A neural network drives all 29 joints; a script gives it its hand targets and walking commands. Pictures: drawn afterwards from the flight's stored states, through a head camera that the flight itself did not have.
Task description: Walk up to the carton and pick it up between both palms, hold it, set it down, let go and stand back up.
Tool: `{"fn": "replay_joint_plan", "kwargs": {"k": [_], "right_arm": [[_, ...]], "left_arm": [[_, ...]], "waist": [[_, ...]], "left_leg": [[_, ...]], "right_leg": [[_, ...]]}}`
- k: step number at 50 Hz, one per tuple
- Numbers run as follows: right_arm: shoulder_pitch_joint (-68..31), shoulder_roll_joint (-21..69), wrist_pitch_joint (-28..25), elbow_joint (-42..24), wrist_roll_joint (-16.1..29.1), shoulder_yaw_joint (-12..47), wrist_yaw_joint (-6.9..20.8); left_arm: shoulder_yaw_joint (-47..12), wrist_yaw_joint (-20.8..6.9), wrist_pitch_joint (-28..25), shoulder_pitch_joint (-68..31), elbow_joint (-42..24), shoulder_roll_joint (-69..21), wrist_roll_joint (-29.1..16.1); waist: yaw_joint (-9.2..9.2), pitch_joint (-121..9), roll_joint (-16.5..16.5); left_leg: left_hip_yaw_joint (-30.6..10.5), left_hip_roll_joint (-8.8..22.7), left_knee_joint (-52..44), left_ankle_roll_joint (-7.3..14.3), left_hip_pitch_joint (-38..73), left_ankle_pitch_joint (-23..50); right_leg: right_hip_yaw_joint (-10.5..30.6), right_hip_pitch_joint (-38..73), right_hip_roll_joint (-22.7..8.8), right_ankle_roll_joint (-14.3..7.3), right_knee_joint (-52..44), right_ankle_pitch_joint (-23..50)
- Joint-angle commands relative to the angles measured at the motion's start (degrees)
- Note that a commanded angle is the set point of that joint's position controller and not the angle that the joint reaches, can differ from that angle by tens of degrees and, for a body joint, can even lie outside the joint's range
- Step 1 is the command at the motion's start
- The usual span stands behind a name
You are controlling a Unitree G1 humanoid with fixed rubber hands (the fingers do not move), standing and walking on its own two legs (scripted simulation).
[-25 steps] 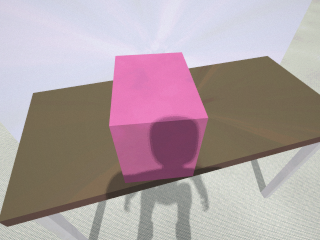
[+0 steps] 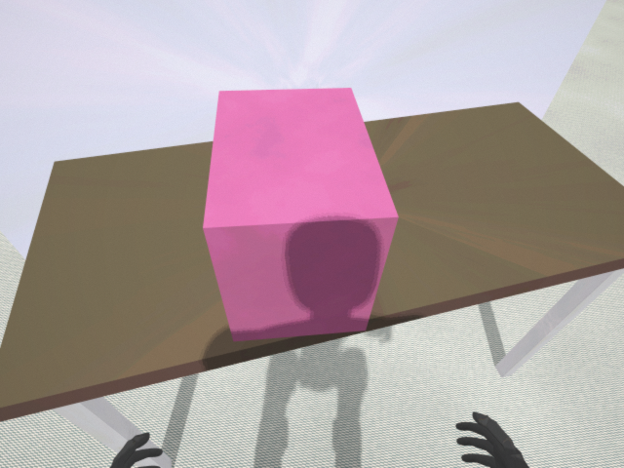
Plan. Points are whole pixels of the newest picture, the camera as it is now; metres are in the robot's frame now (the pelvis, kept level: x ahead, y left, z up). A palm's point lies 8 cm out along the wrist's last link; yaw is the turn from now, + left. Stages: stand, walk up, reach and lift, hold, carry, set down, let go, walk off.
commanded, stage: reach and lift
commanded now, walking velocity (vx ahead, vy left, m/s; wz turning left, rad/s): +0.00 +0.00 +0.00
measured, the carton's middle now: (293, 212) +0.47 +0.03 +0.07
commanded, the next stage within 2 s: none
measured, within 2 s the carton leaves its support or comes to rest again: neither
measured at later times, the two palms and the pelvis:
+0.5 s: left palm out of the picture +0.15 +0.24 -0.05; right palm out of the picture +0.15 -0.22 -0.04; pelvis +0.00 +0.01 +0.01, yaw -1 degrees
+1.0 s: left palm (129, 424) +0.20 +0.22 +0.00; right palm (502, 421) +0.19 -0.21 +0.00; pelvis +0.01 +0.02 +0.01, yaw -2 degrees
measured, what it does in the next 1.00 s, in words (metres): stands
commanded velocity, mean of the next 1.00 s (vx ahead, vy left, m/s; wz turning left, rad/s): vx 0.00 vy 0.00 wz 0.00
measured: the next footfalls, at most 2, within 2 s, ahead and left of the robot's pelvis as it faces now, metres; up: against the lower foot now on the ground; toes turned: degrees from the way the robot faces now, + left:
none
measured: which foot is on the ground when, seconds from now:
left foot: down 0.00-1.00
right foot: down 0.00-1.00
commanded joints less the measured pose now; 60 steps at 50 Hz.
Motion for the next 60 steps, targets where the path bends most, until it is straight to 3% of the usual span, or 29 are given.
{"fn": "replay_joint_plan", "kwargs": {"k": [1, 5, 11, 15, 21, 24, 29, 35, 42, 52, 60], "right_arm": [[-7.1, -0.2, -2.0, -10.9, -2.3, -3.6, 0.0], [-2.9, -1.6, -1.3, -11.0, -1.5, -3.8, -1.1], [3.6, -5.6, -2.3, -11.5, 1.1, -1.4, -1.5], [4.1, -4.5, -4.6, -15.2, 0.5, -2.2, -0.4], [6.2, -1.2, -6.2, -19.8, 1.6, -3.2, 1.3], [8.6, -2.1, -6.3, -19.9, 2.3, -3.8, 1.6], [9.5, -3.6, -7.1, -22.7, 2.5, -4.9, 1.3], [7.9, -3.4, -7.3, -27.4, 3.4, -5.4, 1.4], [8.6, -3.6, -7.6, -29.4, 6.1, -4.8, 1.8], [9.1, -3.7, -9.2, -34.9, 8.7, -3.6, -0.3], [8.5, -3.2, -10.1, -39.8, 10.0, -2.8, -2.0]], "left_arm": [[0.1, 1.7, -4.8, -12.8, -10.5, 7.7, -3.6], [-0.5, 1.7, -4.4, -7.1, -8.7, 7.2, -5.3], [1.2, 1.0, -5.4, 4.4, -8.7, 3.2, -3.2], [0.6, 1.9, -9.3, 2.3, -11.8, 3.5, -3.4], [-3.6, 5.6, -15.5, 0.9, -17.5, 2.0, -5.9], [-3.8, 6.2, -16.0, 3.8, -18.5, 1.7, -5.9], [-3.9, 6.6, -16.8, 7.1, -20.4, 1.4, -6.6], [-5.2, 7.8, -18.3, 5.9, -23.0, 0.2, -8.2], [-5.6, 8.6, -19.9, 5.1, -26.1, -0.8, -8.4], [-4.7, 8.2, -21.6, 6.2, -31.1, -1.4, -8.1], [-4.4, 7.8, -23.3, 5.2, -34.5, -1.7, -8.6]], "waist": [[-0.31, -8.6, 1.8], [-0.16, -9.3, 2.0], [0.29, -6.7, 0.2], [0.68, -4.4, -0.4], [0.90, -3.3, 2.5], [0.68, -3.9, 3.5], [1.30, -4.3, 1.8], [2.38, -3.4, 0.7], [2.18, -5.1, 1.3], [2.42, -7.0, 0.8], [2.39, -7.2, 0.7]], "left_leg": [[3.5, -0.7, -3.0, 0.9, 4.1, -2.4], [3.2, -1.2, -4.9, 0.2, 8.0, 3.1], [2.0, -3.3, -6.4, -1.3, 14.5, 20.5], [1.7, -2.8, -8.4, -0.4, 13.9, 16.4], [1.5, -1.1, -11.4, 0.3, 10.1, 5.4], [1.1, -1.2, -11.7, -0.1, 11.1, 6.2], [0.9, -1.1, -12.0, -0.3, 11.0, 9.0], [0.8, -0.8, -13.1, -0.1, 9.4, 6.0], [0.1, -0.7, -12.6, 0.0, 11.9, 7.8], [-0.5, -1.6, -10.6, -0.1, 14.8, 16.3], [-1.0, -1.8, -10.1, -0.1, 16.5, 18.2]], "right_leg": [[2.7, -6.4, -3.6, 2.3, -7.6, 2.2], [0.9, -3.4, -2.2, 2.6, -8.6, 7.8], [-0.1, 2.3, 0.4, 2.7, -11.8, 19.3], [0.4, -1.1, 0.1, 2.4, -13.9, 12.8], [2.6, -3.4, -1.9, 0.5, -14.8, 3.3], [3.0, -2.9, -1.9, 0.1, -15.2, 3.7], [2.7, -1.9, -0.9, 0.3, -15.6, 5.1], [2.8, -2.7, -0.9, 0.1, -15.9, 3.4], [3.7, -3.6, -1.2, -0.4, -16.2, 4.9], [4.6, -1.9, -0.7, 0.0, -15.9, 12.9], [5.0, -2.2, -0.7, 0.3, -15.9, 14.6]]}}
